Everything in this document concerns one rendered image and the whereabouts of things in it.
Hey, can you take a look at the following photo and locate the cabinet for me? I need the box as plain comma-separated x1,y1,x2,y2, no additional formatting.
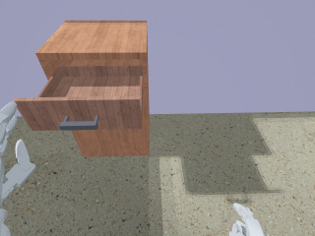
35,20,150,157

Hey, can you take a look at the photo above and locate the left robot hand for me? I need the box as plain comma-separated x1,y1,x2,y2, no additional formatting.
0,100,35,208

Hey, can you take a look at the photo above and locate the handle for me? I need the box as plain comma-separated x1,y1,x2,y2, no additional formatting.
59,115,99,131

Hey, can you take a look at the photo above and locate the drawer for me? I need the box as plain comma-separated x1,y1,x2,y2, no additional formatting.
13,66,144,131

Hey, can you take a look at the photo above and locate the left robot forearm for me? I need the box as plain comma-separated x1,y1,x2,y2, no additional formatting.
0,208,11,236

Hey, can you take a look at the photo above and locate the right robot hand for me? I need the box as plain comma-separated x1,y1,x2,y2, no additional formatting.
229,203,266,236

